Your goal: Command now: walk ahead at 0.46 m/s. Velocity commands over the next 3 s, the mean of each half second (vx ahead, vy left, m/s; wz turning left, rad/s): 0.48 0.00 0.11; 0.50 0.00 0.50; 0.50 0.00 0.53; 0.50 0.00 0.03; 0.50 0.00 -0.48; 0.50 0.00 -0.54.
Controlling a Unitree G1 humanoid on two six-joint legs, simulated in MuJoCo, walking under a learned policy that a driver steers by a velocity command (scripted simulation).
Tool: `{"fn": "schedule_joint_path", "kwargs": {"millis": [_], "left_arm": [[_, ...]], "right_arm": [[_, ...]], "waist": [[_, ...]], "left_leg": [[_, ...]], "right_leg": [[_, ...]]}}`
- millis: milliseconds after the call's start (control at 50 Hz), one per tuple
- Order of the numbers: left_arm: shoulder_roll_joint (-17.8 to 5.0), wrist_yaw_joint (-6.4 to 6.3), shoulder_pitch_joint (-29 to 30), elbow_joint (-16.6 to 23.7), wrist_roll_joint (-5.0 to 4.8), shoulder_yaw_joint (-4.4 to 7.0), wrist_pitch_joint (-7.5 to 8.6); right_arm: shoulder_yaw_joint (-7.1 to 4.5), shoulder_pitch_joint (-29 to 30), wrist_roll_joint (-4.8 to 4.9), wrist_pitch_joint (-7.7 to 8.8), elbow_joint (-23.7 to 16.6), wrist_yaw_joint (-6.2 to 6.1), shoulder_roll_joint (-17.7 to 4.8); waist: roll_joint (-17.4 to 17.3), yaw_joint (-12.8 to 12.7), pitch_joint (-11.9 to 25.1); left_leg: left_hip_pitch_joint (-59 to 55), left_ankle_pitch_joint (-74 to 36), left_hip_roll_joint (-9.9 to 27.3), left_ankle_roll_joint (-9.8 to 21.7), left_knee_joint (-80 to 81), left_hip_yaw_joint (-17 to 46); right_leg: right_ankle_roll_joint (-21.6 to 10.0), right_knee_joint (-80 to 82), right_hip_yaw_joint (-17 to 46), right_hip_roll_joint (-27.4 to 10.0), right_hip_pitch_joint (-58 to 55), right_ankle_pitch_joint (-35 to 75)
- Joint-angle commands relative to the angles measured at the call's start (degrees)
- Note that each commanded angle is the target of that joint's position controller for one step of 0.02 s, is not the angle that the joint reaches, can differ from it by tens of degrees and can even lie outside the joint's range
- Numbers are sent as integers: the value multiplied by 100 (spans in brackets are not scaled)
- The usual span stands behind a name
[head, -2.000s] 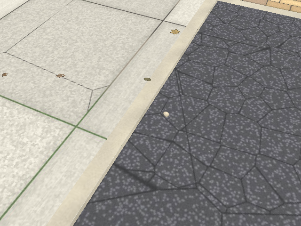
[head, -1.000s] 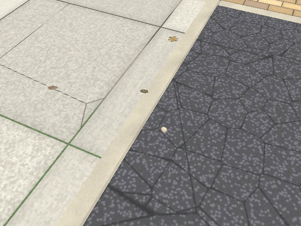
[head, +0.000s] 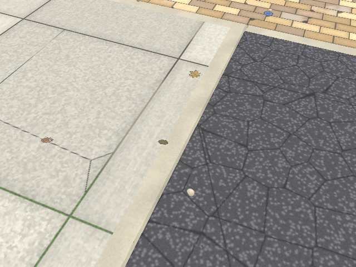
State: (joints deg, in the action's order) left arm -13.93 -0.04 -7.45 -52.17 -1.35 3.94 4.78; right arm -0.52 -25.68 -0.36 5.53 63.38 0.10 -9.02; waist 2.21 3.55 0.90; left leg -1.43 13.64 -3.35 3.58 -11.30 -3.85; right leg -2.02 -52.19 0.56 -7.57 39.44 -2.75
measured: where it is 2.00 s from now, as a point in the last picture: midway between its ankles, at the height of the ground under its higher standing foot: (107, 167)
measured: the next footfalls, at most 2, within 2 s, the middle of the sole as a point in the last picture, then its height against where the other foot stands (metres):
right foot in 0.22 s outside the picture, level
left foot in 0.82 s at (140, 249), level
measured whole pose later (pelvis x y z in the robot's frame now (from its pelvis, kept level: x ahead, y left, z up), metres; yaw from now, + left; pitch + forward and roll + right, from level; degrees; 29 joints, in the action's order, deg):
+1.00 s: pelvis +0.55 +0.04 -0.01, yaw +21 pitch +2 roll +0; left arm -15.9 -0.4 -7.8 -47.8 -0.4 3.6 7.2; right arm -4.6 -14.8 0.7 3.8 46.9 1.9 -14.3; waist 1.1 0.9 -2.6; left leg 17.4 9.0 -6.1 6.5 -24.8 0.4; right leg -0.5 -67.6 3.5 -6.0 30.8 -18.5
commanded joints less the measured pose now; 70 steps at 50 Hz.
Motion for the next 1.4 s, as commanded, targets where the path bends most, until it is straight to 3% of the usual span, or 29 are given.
{"fn": "schedule_joint_path", "kwargs": {"millis": [20,140,180,220,240,260,280,300,340,380,460,700,760,800,820,840,860,880,900,920,960,1040,1200,1300,1320,1340,1360,1380,1400], "left_arm": [[-64,69,805,491,-3,-62,72],[-160,286,1529,827,-48,-116,174],[-400,310,1105,781,-45,-15,203],[-887,246,-685,272,-57,243,183],[-1409,167,-1746,44,33,363,145],[-1521,238,-1954,-68,152,341,155],[-944,244,-1677,-47,118,197,186],[-694,226,-1094,38,85,115,215],[-372,263,-288,130,141,4,295],[-185,268,-277,-32,211,-37,322],[-495,117,-553,-229,239,33,344],[-822,-141,-1430,-372,127,111,56],[-1039,-173,-1165,-233,79,177,-44],[-1199,-204,-903,-114,49,213,-119],[-1178,-203,-834,-26,38,190,-106],[-511,-131,-1206,200,227,8,8],[-321,-27,-1223,432,96,-107,292],[-748,33,-416,623,-124,11,461],[-733,37,-216,709,-154,0,521],[-735,-18,-240,616,-23,27,504],[-818,-49,-466,612,103,124,320],[-612,-102,-51,866,231,104,131],[-548,51,1354,1400,101,25,266],[-894,127,666,1340,89,161,423],[-1081,94,12,1210,161,246,450],[-1420,43,-952,1133,227,326,433],[-1748,85,-1399,913,291,405,360],[-1186,116,-1303,986,134,287,342],[-800,103,-1069,1032,103,186,298]], "right_arm": [[-174,-114,21,27,-290,-92,-1034],[-256,-406,111,-58,-219,-112,-1114],[-309,-243,86,-91,-280,-113,-1274],[-296,-8,29,-161,-376,-98,-1274],[-190,-72,-58,-141,-547,-74,-1029],[41,-902,74,9,-489,14,-95],[-110,-317,275,168,-527,28,-749],[-199,284,402,226,-757,14,-1052],[-284,603,277,148,-813,-106,-1034],[-313,242,274,-55,-724,-102,-773],[-378,762,237,-240,-965,-126,-764],[-277,2775,159,-157,-1932,264,-556],[-364,2571,189,-178,-2121,360,-754],[-593,1437,218,-201,-1952,356,-1180],[-812,497,213,-221,-1726,264,-1603],[-959,108,206,-258,-1636,145,-2243],[-873,112,118,-169,-1808,179,-2221],[-751,94,61,-123,-1781,206,-1772],[-682,472,106,-85,-1820,202,-1518],[-613,984,134,-69,-1957,211,-1312],[-526,1395,84,-63,-2132,177,-1085],[-604,1057,127,-38,-2124,17,-1429],[-605,436,184,-159,-2046,-104,-1471],[-602,628,171,-260,-2165,-169,-1434],[-531,743,146,-251,-2258,-144,-1250],[-412,742,37,-232,-2409,-118,-958],[-324,-215,232,-166,-2519,-114,-656],[-389,-291,303,-156,-2297,-127,-1229],[-452,321,254,-179,-2327,-112,-1488]], "waist": [[-548,0,-876],[-623,8,-986],[-839,-334,-555],[-953,-1240,531],[-98,-1452,1432],[1438,-892,2406],[824,-1080,1882],[575,-939,961],[-177,-492,321],[124,-224,156],[89,-201,-321],[-82,-808,-773],[216,-493,-452],[384,198,261],[148,669,757],[-1289,314,1224],[-1408,103,2145],[-811,386,1676],[-595,190,975],[-115,-118,582],[-256,-487,362],[-374,-456,114],[-825,93,-107],[-1071,-369,100],[-962,-691,573],[-299,-1047,1439],[1841,-566,1981],[1266,-672,1606],[575,-830,862]], "left_leg": [[473,-1549,1488,716,684,812],[-401,-2093,1805,629,259,609],[-590,-3830,1834,514,-404,517],[14,-5003,1456,256,-2514,220],[1532,-2859,1028,73,-4559,39],[3455,1713,-90,-172,-6385,691],[4030,1729,164,7,-7030,1393],[4314,1232,447,100,-7050,1180],[3647,332,988,95,-6415,1046],[3133,116,1176,118,-6032,1109],[3863,-497,1212,3,-5442,1196],[4812,-1430,939,33,-2774,279],[3912,-595,523,293,-2618,-230],[2271,-397,27,598,-2411,-469],[661,-713,15,849,-1997,-64],[-1262,-642,1454,1529,-1942,2433],[-2252,74,2374,2327,-814,5314],[-2062,-59,2181,1905,-536,4701],[-1224,-491,1969,1659,-558,3753],[-265,-1017,1686,1459,-523,3052],[837,-1622,1350,1328,-293,2431],[1404,-2288,1095,1319,-118,1919],[1140,-1158,971,880,-495,2170],[704,-1609,1067,665,-1452,2796],[975,-1880,751,488,-2251,2578],[1820,-908,339,257,-3901,2035],[3940,2032,-383,-98,-5639,1463],[4621,1923,91,-143,-6420,1660],[4750,1353,273,-175,-6555,1553]], "right_leg": [[83,1018,-148,109,347,593],[-204,2007,-232,335,127,331],[-396,2099,-407,632,-765,-34],[-715,2099,-514,904,-3142,-69],[-1095,2023,1053,-378,-5054,-287],[-2000,3085,4101,-1613,-6589,-1676],[-1640,3580,4189,-1427,-6122,-1934],[-1346,3650,3112,-1312,-5186,-1411],[-1063,3973,1675,-947,-3494,-256],[-947,4288,954,-655,-2883,-184],[-977,4642,217,-629,-2710,156],[-673,4194,-1043,-910,-4553,1225],[-506,3358,-1323,-959,-4691,3495],[-327,1696,-1467,-823,-4416,4849],[-86,216,-1507,-564,-3495,3920],[219,-1925,-1388,215,-1196,-678],[249,-3125,34,1054,147,-3187],[69,-3214,551,721,768,-2749],[-49,-2764,469,466,860,-2184],[-29,-2291,430,213,468,-1799],[89,-1669,443,-33,-329,-1473],[454,-522,234,86,-287,-735],[411,2171,249,673,-683,774],[61,2769,237,815,-1757,-27],[-154,2773,363,574,-2854,58],[-501,2628,1332,-429,-4458,-156],[-1445,3188,4136,-1622,-6124,-1220],[-1381,3411,4566,-1661,-5923,-2368],[-1131,3484,3575,-1380,-5187,-2293]]}}
Over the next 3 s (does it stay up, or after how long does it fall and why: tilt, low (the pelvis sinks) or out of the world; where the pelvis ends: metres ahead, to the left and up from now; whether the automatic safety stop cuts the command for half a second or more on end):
stays up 1.50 0.52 -0.01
